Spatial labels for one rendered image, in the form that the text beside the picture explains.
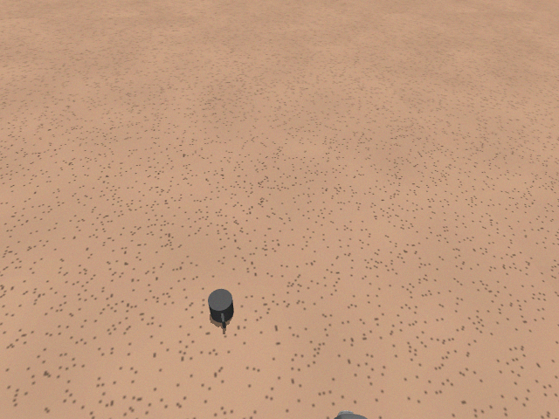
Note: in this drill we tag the mug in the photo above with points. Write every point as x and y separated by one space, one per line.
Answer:
221 306

